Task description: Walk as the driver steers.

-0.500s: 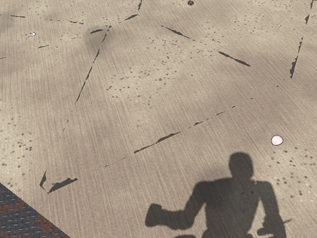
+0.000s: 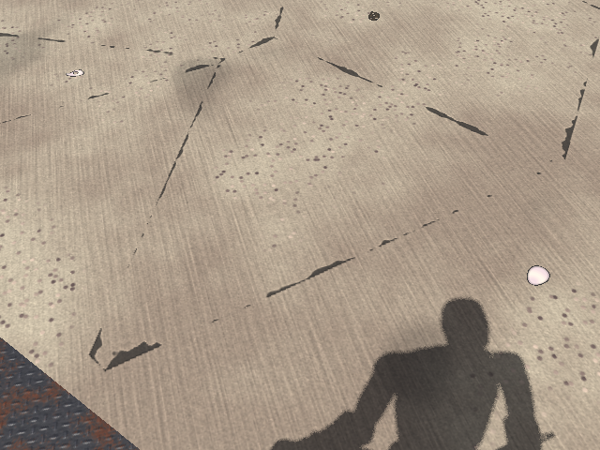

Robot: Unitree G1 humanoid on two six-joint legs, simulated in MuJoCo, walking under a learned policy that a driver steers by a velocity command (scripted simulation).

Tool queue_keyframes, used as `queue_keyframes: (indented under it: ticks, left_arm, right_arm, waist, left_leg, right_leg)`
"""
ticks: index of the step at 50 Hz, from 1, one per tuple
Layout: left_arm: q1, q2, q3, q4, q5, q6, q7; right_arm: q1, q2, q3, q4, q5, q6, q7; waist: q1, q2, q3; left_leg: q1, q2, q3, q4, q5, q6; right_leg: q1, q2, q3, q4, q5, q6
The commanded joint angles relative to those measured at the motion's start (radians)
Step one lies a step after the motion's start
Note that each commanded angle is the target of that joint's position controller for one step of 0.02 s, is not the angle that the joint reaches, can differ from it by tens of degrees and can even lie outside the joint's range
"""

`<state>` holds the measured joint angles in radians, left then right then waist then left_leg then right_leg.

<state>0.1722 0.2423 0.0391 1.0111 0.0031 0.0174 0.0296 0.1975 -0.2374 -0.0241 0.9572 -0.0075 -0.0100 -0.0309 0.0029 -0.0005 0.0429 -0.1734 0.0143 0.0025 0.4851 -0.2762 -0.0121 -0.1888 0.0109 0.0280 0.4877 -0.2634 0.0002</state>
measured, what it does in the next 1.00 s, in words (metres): walks ahead: left foot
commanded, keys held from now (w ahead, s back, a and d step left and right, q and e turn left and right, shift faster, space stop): no key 0.22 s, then w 0.78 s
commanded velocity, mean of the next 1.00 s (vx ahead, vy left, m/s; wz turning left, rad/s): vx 0.28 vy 0.00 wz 0.00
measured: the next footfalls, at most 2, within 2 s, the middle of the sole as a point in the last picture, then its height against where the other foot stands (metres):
left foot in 0.92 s outside the picture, level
right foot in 1.48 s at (368, 370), level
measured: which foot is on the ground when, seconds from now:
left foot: down 0.00-0.54, up 0.56-0.90, down 0.92-1.00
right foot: down 0.00-0.94, up 0.96-1.00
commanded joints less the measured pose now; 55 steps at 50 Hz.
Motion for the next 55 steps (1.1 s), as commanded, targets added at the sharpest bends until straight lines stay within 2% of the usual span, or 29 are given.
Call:
queue_keyframes:
  ticks: [1,11,12,14,17,21,23,25,27,28,29,30,31,32,34,36,38,40,42,44,45,46,47,48,49,50,51,53,55]
  left_arm:
    - [-0.005,0.110,0.018,-0.017,-0.001,-0.010,0.006]
    - [0.008,0.099,0.009,0.037,-0.002,-0.010,0.009]
    - [0.025,0.091,0.008,0.049,-0.003,-0.009,0.009]
    - [0.036,0.110,0.016,0.051,-0.015,-0.008,0.012]
    - [0.040,0.099,0.014,0.037,-0.021,-0.041,0.006]
    - [0.038,0.070,0.010,0.021,-0.030,-0.093,-0.017]
    - [0.018,0.048,0.004,0.004,-0.032,-0.116,-0.028]
    - [0.054,0.035,0.001,0.005,-0.033,-0.135,-0.038]
    - [0.217,0.080,0.019,0.070,-0.035,-0.144,-0.047]
    - [0.390,0.156,0.048,0.131,-0.040,-0.143,-0.047]
    - [0.544,0.222,0.065,0.169,-0.032,-0.132,-0.050]
    - [0.481,0.142,0.036,0.144,-0.013,-0.129,-0.051]
    - [0.435,0.099,0.021,0.125,-0.004,-0.131,-0.050]
    - [0.414,0.083,0.010,0.114,-0.003,-0.128,-0.048]
    - [0.365,0.039,-0.016,0.101,-0.008,-0.111,-0.041]
    - [0.252,0.062,-0.019,0.049,-0.007,-0.100,-0.020]
    - [0.233,0.100,-0.012,0.027,-0.005,-0.102,0.000]
    - [0.297,0.163,0.007,0.043,-0.022,-0.116,0.005]
    - [0.318,0.160,0.014,0.052,-0.032,-0.117,0.004]
    - [0.311,0.171,0.024,0.048,-0.014,-0.100,0.001]
    - [0.302,0.162,0.023,0.041,-0.001,-0.084,-0.001]
    - [0.295,0.146,0.017,0.025,0.008,-0.077,-0.004]
    - [0.424,0.007,-0.018,0.003,0.019,-0.086,-0.018]
    - [0.446,-0.028,-0.032,0.022,-0.006,-0.115,-0.030]
    - [0.333,0.076,-0.003,-0.018,-0.038,-0.138,-0.037]
    - [0.223,0.115,0.005,-0.055,-0.053,-0.147,-0.035]
    - [0.179,0.113,0.008,-0.068,-0.045,-0.145,-0.026]
    - [0.221,0.085,0.017,-0.062,-0.026,-0.116,-0.014]
    - [0.228,0.063,0.018,-0.065,-0.021,-0.095,-0.009]
  right_arm:
    - [0.009,-0.113,-0.021,-0.021,0.001,-0.008,-0.004]
    - [0.032,-0.105,-0.013,0.033,0.002,-0.006,-0.008]
    - [0.052,-0.099,-0.011,0.047,0.004,-0.004,-0.010]
    - [0.052,-0.117,-0.019,0.047,0.015,0.000,-0.016]
    - [0.065,-0.116,-0.021,0.036,0.025,-0.026,-0.014]
    - [0.132,-0.124,-0.029,0.044,0.036,-0.067,0.006]
    - [0.174,-0.151,-0.037,0.052,0.041,-0.078,0.014]
    - [0.161,-0.181,-0.045,0.042,0.045,-0.082,0.018]
    - [0.044,-0.152,-0.038,-0.015,0.042,-0.091,0.025]
    - [-0.052,-0.123,-0.031,-0.066,0.035,-0.106,0.032]
    - [-0.071,-0.094,-0.026,-0.090,0.021,-0.128,0.038]
    - [-0.069,-0.099,-0.026,-0.089,0.043,-0.135,0.044]
    - [-0.102,-0.085,-0.021,-0.101,0.067,-0.135,0.051]
    - [-0.132,-0.069,-0.015,-0.119,0.072,-0.133,0.055]
    - [-0.138,-0.050,-0.015,-0.140,0.041,-0.124,0.060]
    - [-0.155,-0.028,0.000,-0.170,0.035,-0.116,0.073]
    - [-0.243,-0.013,0.010,-0.206,0.023,-0.109,0.074]
    - [-0.284,-0.047,0.002,-0.233,0.032,-0.096,0.068]
    - [-0.283,-0.091,-0.014,-0.244,0.039,-0.090,0.065]
    - [-0.175,-0.137,-0.041,-0.218,0.040,-0.087,0.062]
    - [-0.027,-0.167,-0.063,-0.171,0.044,-0.081,0.058]
    - [0.122,-0.197,-0.079,-0.129,0.046,-0.073,0.053]
    - [0.244,-0.291,-0.098,-0.100,0.013,-0.071,0.049]
    - [0.258,-0.246,-0.081,-0.084,0.011,-0.071,0.059]
    - [0.154,-0.185,-0.062,-0.092,0.021,-0.080,0.065]
    - [0.056,-0.147,-0.051,-0.110,0.021,-0.088,0.066]
    - [-0.018,-0.130,-0.043,-0.116,0.011,-0.098,0.071]
    - [-0.074,-0.103,-0.034,-0.110,-0.006,-0.108,0.077]
    - [-0.049,-0.100,-0.032,-0.087,0.002,-0.111,0.075]
  waist:
    - [-0.002,0.003,-0.024]
    - [-0.001,0.004,-0.015]
    - [-0.001,0.003,-0.037]
    - [0.002,0.006,0.015]
    - [-0.001,0.009,0.108]
    - [-0.019,0.049,0.084]
    - [-0.025,0.116,0.079]
    - [0.010,0.177,0.081]
    - [0.087,0.074,0.039]
    - [0.153,-0.108,-0.029]
    - [0.193,-0.316,-0.073]
    - [0.146,-0.211,-0.035]
    - [0.125,-0.120,0.028]
    - [0.108,-0.064,0.051]
    - [0.054,-0.026,0.064]
    - [0.017,-0.074,0.108]
    - [0.028,-0.077,0.102]
    - [0.028,-0.108,0.102]
    - [0.005,-0.106,0.090]
    - [-0.060,-0.133,-0.014]
    - [-0.131,-0.138,-0.102]
    - [-0.194,-0.120,-0.182]
    - [-0.137,0.141,-0.358]
    - [-0.125,0.284,-0.473]
    - [-0.107,0.205,-0.272]
    - [-0.084,0.113,-0.142]
    - [-0.045,0.033,-0.071]
    - [0.026,0.078,-0.050]
    - [0.043,0.079,-0.025]
  left_leg:
    - [-0.021,0.028,-0.027,-0.085,0.149,0.016]
    - [-0.027,0.020,-0.020,-0.091,0.140,0.016]
    - [-0.020,0.007,-0.009,-0.092,0.038,0.019]
    - [-0.083,-0.007,-0.011,-0.075,-0.299,0.051]
    - [-0.157,0.038,-0.088,-0.082,-0.446,0.099]
    - [-0.083,0.101,-0.208,-0.109,-0.420,0.160]
    - [-0.016,0.172,-0.331,-0.176,-0.402,0.207]
    - [0.000,0.246,-0.419,-0.181,-0.240,0.239]
    - [-0.112,0.152,-0.246,0.013,0.115,0.177]
    - [-0.328,0.009,-0.036,0.321,0.327,0.092]
    - [-0.653,-0.082,0.041,0.653,-0.038,0.024]
    - [-0.794,-0.051,-0.052,0.796,-0.290,0.045]
    - [-0.895,-0.012,-0.085,0.907,-0.280,0.070]
    - [-0.965,0.023,-0.072,0.926,-0.230,0.085]
    - [-0.916,0.087,-0.026,0.835,-0.105,0.083]
    - [-0.710,0.095,0.017,0.591,0.037,0.038]
    - [-0.416,0.043,0.071,0.304,0.242,0.016]
    - [-0.320,0.012,0.067,0.183,0.304,0.022]
    - [-0.307,-0.005,0.048,0.082,0.315,0.053]
    - [-0.183,-0.042,0.058,0.084,0.266,0.089]
    - [-0.029,-0.067,0.076,0.100,0.226,0.117]
    - [0.202,-0.013,0.023,0.110,0.212,0.149]
    - [0.576,0.258,-0.406,0.071,0.039,0.293]
    - [0.607,0.385,-0.824,-0.191,-0.155,0.375]
    - [0.439,0.346,-0.757,-0.247,-0.252,0.315]
    - [0.256,0.316,-0.588,-0.262,-0.210,0.276]
    - [0.085,0.279,-0.457,-0.291,-0.087,0.257]
    - [-0.086,0.213,-0.308,-0.341,0.010,0.237]
    - [-0.149,0.192,-0.236,-0.382,0.037,0.252]
  right_leg:
    - [0.008,-0.036,0.035,-0.077,0.159,-0.020]
    - [0.005,-0.032,0.026,-0.083,0.155,-0.018]
    - [0.012,-0.020,0.013,-0.084,0.052,-0.022]
    - [-0.061,0.001,0.003,-0.063,-0.308,-0.050]
    - [-0.160,-0.034,0.055,-0.059,-0.436,-0.088]
    - [-0.207,-0.030,0.052,0.022,-0.327,-0.099]
    - [-0.251,0.000,-0.002,0.110,-0.223,-0.093]
    - [-0.235,0.005,-0.040,0.137,-0.133,-0.103]
    - [-0.008,-0.003,0.010,0.041,0.048,-0.114]
    - [0.283,-0.090,0.194,-0.060,0.201,-0.162]
    - [0.556,-0.272,0.499,-0.148,0.398,-0.248]
    - [0.556,-0.353,0.562,-0.148,0.449,-0.284]
    - [0.544,-0.359,0.509,-0.141,0.460,-0.291]
    - [0.537,-0.353,0.433,-0.166,0.452,-0.281]
    - [0.423,-0.296,0.298,-0.248,0.448,-0.220]
    - [0.177,-0.232,0.176,-0.339,0.417,-0.195]
    - [-0.027,-0.142,0.057,-0.416,0.329,-0.157]
    - [0.006,-0.187,0.071,-0.466,0.340,-0.163]
    - [0.141,-0.217,0.058,-0.410,0.478,-0.144]
    - [0.253,-0.237,0.037,-0.232,0.807,-0.113]
    - [0.249,-0.215,0.011,-0.047,0.930,-0.093]
    - [0.107,-0.180,-0.003,0.184,0.829,-0.068]
    - [-0.247,-0.033,-0.020,0.601,0.344,-0.024]
    - [-0.383,0.069,0.087,0.851,-0.269,-0.019]
    - [-0.489,0.003,0.117,0.943,-0.238,-0.046]
    - [-0.501,-0.052,0.084,0.923,-0.150,-0.066]
    - [-0.453,-0.102,0.066,0.854,-0.069,-0.070]
    - [-0.327,-0.155,0.071,0.757,-0.010,-0.069]
    - [-0.317,-0.164,0.052,0.688,-0.003,-0.054]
